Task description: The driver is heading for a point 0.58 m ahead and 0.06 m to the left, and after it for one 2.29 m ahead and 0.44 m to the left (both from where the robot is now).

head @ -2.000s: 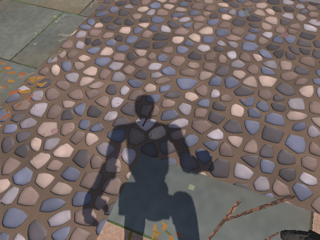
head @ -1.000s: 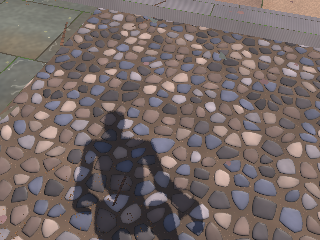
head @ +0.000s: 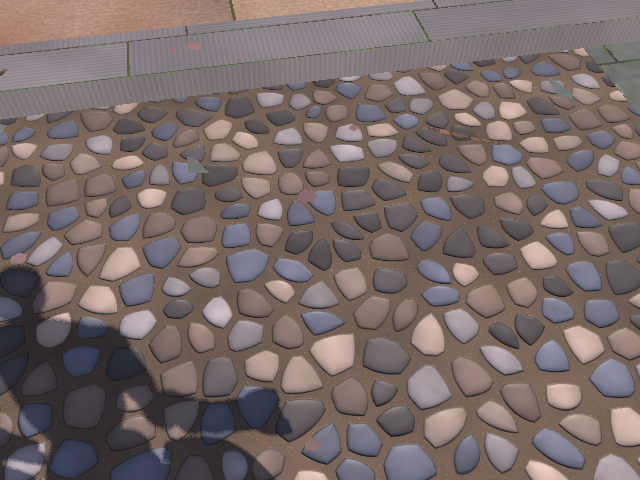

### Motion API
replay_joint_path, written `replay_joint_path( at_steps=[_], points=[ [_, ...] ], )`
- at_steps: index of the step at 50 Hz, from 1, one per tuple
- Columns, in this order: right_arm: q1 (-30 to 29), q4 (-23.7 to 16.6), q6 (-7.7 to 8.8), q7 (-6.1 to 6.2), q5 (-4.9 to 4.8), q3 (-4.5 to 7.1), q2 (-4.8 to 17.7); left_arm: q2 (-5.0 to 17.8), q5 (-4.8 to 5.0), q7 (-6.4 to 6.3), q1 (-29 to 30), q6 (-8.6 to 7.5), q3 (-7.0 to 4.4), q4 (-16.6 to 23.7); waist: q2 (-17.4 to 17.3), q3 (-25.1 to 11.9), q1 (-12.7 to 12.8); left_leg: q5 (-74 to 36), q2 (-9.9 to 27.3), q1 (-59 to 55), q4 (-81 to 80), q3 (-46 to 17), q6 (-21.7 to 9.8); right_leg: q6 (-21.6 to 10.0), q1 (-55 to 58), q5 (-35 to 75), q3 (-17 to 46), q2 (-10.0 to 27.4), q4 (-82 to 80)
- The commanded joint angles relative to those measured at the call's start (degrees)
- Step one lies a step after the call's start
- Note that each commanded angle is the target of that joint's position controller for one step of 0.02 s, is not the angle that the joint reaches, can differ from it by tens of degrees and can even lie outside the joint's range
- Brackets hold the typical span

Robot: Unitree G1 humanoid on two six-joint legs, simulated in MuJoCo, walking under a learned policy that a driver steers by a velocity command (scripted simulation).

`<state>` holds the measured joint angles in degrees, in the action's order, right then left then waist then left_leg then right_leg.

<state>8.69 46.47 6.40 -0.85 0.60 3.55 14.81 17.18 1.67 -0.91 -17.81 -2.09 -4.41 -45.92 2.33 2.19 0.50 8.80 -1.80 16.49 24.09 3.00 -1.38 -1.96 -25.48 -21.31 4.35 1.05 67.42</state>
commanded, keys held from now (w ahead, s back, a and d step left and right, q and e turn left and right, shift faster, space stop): w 0.26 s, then no key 0.08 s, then q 0.54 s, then w+q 0.12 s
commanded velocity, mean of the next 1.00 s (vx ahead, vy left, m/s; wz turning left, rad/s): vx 0.26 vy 0.00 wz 0.15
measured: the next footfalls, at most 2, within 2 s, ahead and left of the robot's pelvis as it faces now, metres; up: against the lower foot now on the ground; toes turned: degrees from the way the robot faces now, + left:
right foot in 0.34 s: +0.35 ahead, -0.17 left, +0.00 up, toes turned -6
left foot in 0.84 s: +0.39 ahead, +0.06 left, +0.00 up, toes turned +13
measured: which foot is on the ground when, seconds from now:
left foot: down 0.00-0.34, up 0.36-0.82, down 0.84-1.00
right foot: up 0.00-0.32, down 0.34-0.86, up 0.88-1.00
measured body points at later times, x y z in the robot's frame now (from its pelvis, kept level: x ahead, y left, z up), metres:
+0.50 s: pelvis +0.25 -0.07 +0.00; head +0.29 -0.10 +0.45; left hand +0.42 +0.18 -0.09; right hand +0.31 -0.36 -0.14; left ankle +0.20 +0.08 -0.65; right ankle +0.31 -0.16 -0.74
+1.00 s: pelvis +0.35 -0.04 +0.00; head +0.38 +0.00 +0.45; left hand +0.42 +0.28 -0.12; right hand +0.54 -0.29 -0.09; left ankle +0.35 +0.05 -0.74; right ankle +0.35 -0.18 -0.67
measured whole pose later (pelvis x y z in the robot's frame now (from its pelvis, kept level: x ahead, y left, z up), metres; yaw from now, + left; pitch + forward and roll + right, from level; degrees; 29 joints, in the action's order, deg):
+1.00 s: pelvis +0.35 -0.04 +0.00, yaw +14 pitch +3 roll -2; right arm 10.9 42.3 -0.2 0.1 -1.2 4.8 16.9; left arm 18.0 0.1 -0.7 -5.5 -0.5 -5.0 -46.6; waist 1.6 2.3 -0.6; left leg 11.9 -1.7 18.1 27.0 -0.9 -3.9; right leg 1.6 -27.7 -25.4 -0.7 1.7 58.9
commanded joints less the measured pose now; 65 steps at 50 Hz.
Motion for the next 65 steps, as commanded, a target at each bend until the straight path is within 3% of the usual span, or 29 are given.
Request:
replay_joint_path(
  at_steps=[1, 6, 12, 14, 16, 17, 18, 19, 20, 22, 24, 28, 32, 38, 41, 42, 43, 44, 45, 46, 48, 49, 51, 55, 59, 62, 63, 64, 65],
  points=[
    [1.73, -1.02, 1.03, -0.16, -0.07, 1.26, 5.54, 1.97, 0.03, 0.34, -0.42, -0.23, -0.64, 4.59, -7.35, -2.38, -0.53, 0.59, 16.09, -8.78, -15.22, -16.48, -10.09, 0.04, -10.65, 2.95, 2.69, 5.76, -2.31],
    [2.91, 0.94, 0.93, 0.01, -1.04, 2.13, 9.11, 1.07, -1.15, 1.24, 7.01, -0.85, 0.64, 7.25, -5.07, -0.26, -1.23, -7.24, 15.22, -8.94, -18.22, -8.25, -11.08, 1.09, -12.2, 15.33, 0.25, 6.3, -19.38],
    [9.59, 4.07, -0.86, 0.22, -2.39, 2.44, 11.91, 2.03, -0.56, 2.74, 17.48, -1.71, 1.32, 10.63, -5.91, 1.55, -4.29, -9.34, 16.39, -13.31, -15.76, -4.44, -8.74, 0.2, -7.5, 19.07, -4.0, 3.76, -33.23],
    [9.67, 4.78, -1.77, 0.38, -2.55, 2.54, 12.65, 3.44, -0.85, 2.9, 16.9, -1.79, 0.8, 11.0, -6.78, 1.08, -2.64, -18.01, 17.32, -16.38, -11.39, -4.1, -7.4, -1.37, -4.46, 15.8, -4.99, 2.15, -36.19],
    [9.32, 4.95, -2.53, 0.83, -2.31, 1.91, 11.64, 7.25, -1.97, 2.46, 4.65, -1.91, -1.4, 7.32, -6.34, -7.09, 4.03, -35.71, 12.78, -14.28, 5.36, 0.03, -3.58, -4.01, 14.55, 21.6, -7.62, -1.57, -40.56],
    [9.64, 3.42, -2.27, 1.05, -0.61, 0.63, 8.9, 11.59, -2.68, 1.77, -3.73, -1.7, -2.62, 5.73, -1.18, -14.99, 6.8, -20.72, 9.23, -3.96, 20.72, 2.16, -0.33, -6.96, 30.81, 37.77, 1.42, 7.39, -37.41],
    [17.69, 3.27, -1.56, 0.51, 0.07, -1.78, 2.03, 15.86, -3.47, 1.5, -4.29, -1.13, -2.86, 5.69, 14.46, -23.04, 2.62, 24.29, -0.25, 16.07, 41.76, 0.67, 3.71, -17.79, 47.61, 46.63, 25.34, 24.03, -40.3],
    [16.73, 5.54, -1.16, 0.52, -1.49, -0.29, 7.81, 10.76, -2.83, 1.66, -5.58, -0.93, -1.86, 5.95, 7.59, -26.8, 5.56, 29.43, 0.48, 17.06, 49.38, -9.67, 3.58, -18.15, 44.95, 48.26, 27.45, 23.61, -42.0],
    [12.2, 4.07, -1.18, 0.52, -3.17, 0.47, 9.85, 8.47, -2.59, 1.72, -1.79, -1.12, -0.96, 6.09, 5.88, -18.56, 4.87, 27.09, 2.71, 20.94, 50.56, -9.6, 2.99, -15.92, 38.93, 52.85, 17.01, 21.41, -41.92],
    [8.44, 3.8, -2.25, 1.43, -2.22, 0.6, 8.49, 4.99, -2.26, 1.87, 5.01, -1.73, -0.08, 5.91, 1.78, -10.63, 1.48, 19.81, 6.79, 19.75, 43.99, -7.65, 3.26, -12.22, 26.67, 49.28, 7.65, 16.62, -45.55],
    [10.76, 4.62, -4.6, 1.98, -1.98, 0.77, 6.87, 3.32, -3.17, 1.9, 8.75, -2.46, 0.21, 5.3, 3.02, -9.04, -1.91, 14.8, 7.4, 11.06, 41.34, -7.14, 3.86, -11.32, 16.56, 47.65, 2.24, 14.96, -50.05],
    [7.67, 1.52, -6.72, 2.53, -1.2, 0.96, 5.57, 5.59, -3.29, 0.38, 11.69, -2.72, -0.61, 3.97, 3.28, -6.38, -3.15, 7.83, 7.47, 11.81, 33.57, -6.25, 4.89, -12.31, 13.24, 43.89, -4.04, 15.45, -53.85],
    [2.7, -1.42, -7.35, 1.4, -1.22, 0.98, 5.29, 6.64, -2.9, -1.22, 11.48, -1.09, -0.99, 2.66, 2.75, -5.51, -1.35, 1.62, 7.89, 11.16, 25.11, -4.4, 4.43, -11.57, 14.97, 34.29, -8.24, 15.26, -55.26],
    [-2.73, -6.02, -8.5, -0.39, -1.34, 1.77, 6.2, 9.02, -1.53, -1.27, 9.93, 1.52, -2.01, 1.17, 2.61, -4.14, 0.55, 8.36, 6.47, 11.63, 17.31, -0.94, 2.3, -10.34, 21.63, 31.86, -8.85, 18.31, -50.06],
    [-0.82, -6.71, -8.6, -1.06, -1.55, 2.27, 6.23, 9.4, -0.26, -1.49, 10.52, 2.39, -2.38, 0.9, 2.56, -4.97, -1.36, 3.59, 3.92, 5.35, 6.37, 1.75, -0.35, -6.47, 22.63, 34.7, -10.92, 17.33, -42.07],
    [1.78, -6.31, -8.41, -0.61, -1.22, 3.13, 8.33, 8.5, -0.32, -1.39, 7.79, 2.41, -2.32, -0.23, 0.03, -6.54, -2.13, -5.79, 2.99, -1.19, 0.57, 0.08, -2.31, -3.1, 20.61, 33.31, -13.2, 14.27, -35.75],
    [5.96, -6.13, -8.24, 0.64, -0.98, 5.07, 14.79, 6.65, -2.09, -1.14, 7.62, 2.0, -1.83, 0.66, -10.16, -9.61, -2.59, -29.62, 10.76, -12.76, -0.34, -11.82, -6.4, 1.69, 10.08, 22.07, -16.9, 8.92, -21.67],
    [6.82, -6.73, -8.04, 1.13, 0.38, 5.82, 19.69, 3.69, -3.73, -0.89, 10.23, 1.57, -0.71, 4.07, -21.8, -11.96, -2.23, -45.15, 23.93, -22.1, -0.32, -31.74, -19.58, 6.56, -8.85, -16.22, -14.53, -1.28, -6.1],
    [8.58, -6.71, -7.09, 0.66, 0.01, 4.64, 15.03, 5.61, -3.14, -0.23, 13.32, 1.35, -1.23, 3.71, -11.2, -16.43, -5.11, -34.89, 22.92, -22.9, -1.59, -30.56, -21.09, 5.84, -11.39, -19.38, -3.21, -0.54, 0.94],
    [7.45, -6.51, -6.1, 0.55, -0.82, 4.32, 13.75, 6.05, -1.32, 0.36, 13.99, 1.1, -1.49, 4.19, -9.64, -13.85, -4.03, -20.19, 19.93, -21.36, -3.49, -26.7, -18.39, 4.49, -14.25, -14.43, -1.65, 0.71, 0.86],
    [3.9, -7.0, -5.64, 1.08, -2.73, 3.63, 10.79, 7.25, -1.37, 0.21, 15.41, 0.61, -2.07, 3.88, -7.3, -8.27, -2.66, 9.37, 16.18, -16.16, -8.39, -25.67, -13.55, 3.22, -16.52, -5.22, -1.21, 2.78, -6.06],
    [2.46, -7.57, -5.62, 1.53, -2.35, 3.26, 10.28, 7.22, -1.48, 0.26, 15.9, 0.38, -2.19, 3.92, -8.87, -6.5, -1.87, 15.51, 14.75, -12.69, -10.87, -25.59, -13.07, 3.13, -14.49, -1.44, -1.18, 2.75, -8.67],
    [2.32, -8.22, -5.04, 2.18, -1.34, 3.27, 10.65, 6.15, -1.46, 0.44, 16.0, -0.69, -2.01, 3.76, -9.75, -5.15, -1.49, 14.96, 13.37, -10.77, -12.98, -25.11, -12.87, 3.45, -12.35, 3.67, -1.49, 1.44, -14.85],
    [2.97, -8.3, -4.8, 2.81, -1.2, 3.97, 12.74, 3.51, -1.9, 0.39, 17.83, -1.82, -1.04, 3.8, -9.42, -4.31, -1.86, -2.54, 10.4, -7.24, -9.02, -20.14, -11.75, 5.12, -4.95, 7.29, -1.74, -1.23, -27.85],
    [3.39, -9.12, -6.46, 2.57, -1.59, 4.24, 13.09, 5.12, -1.26, 0.87, 17.08, -1.49, -1.13, 4.2, -10.92, -6.35, -1.83, -10.29, 10.36, -4.93, -4.37, -22.88, -10.87, 5.59, 1.53, 7.36, -1.36, -3.07, -32.19],
    [0.23, -10.72, -7.4, 2.99, -1.96, 3.73, 11.75, 6.14, -1.38, 1.25, 13.33, -1.71, -1.62, 3.5, -10.84, -6.67, 1.22, -7.02, 8.42, -3.52, 0.64, -26.29, -7.83, 4.08, 8.87, 13.2, -1.14, -3.03, -42.3],
    [0.15, -11.22, -7.46, 3.22, -1.82, 3.21, 10.18, 7.38, -1.92, 1.03, 11.57, -1.87, -2.05, 3.2, -9.58, -7.32, 1.98, -3.63, 6.15, -1.1, 4.16, -25.64, -5.5, 2.75, 14.36, 18.63, -0.1, -0.24, -46.21],
    [1.43, -11.96, -7.4, 3.31, -0.91, 2.02, 6.4, 11.05, -2.97, 0.44, 8.26, -1.69, -2.82, 3.24, -1.17, -11.08, 1.87, 8.01, 1.87, 4.91, 15.56, -20.7, -2.33, -1.01, 23.36, 24.81, 9.38, 10.97, -47.39],
    [5.67, -13.55, -7.13, 3.43, -1.18, 1.61, 4.61, 14.26, -4.4, 0.09, 8.11, -0.77, -3.18, 2.63, 13.72, -10.16, -1.66, 30.85, -5.93, 18.2, 26.25, -11.68, 0.38, -10.6, 27.45, 30.67, 25.39, 21.87, -49.66]
  ],
)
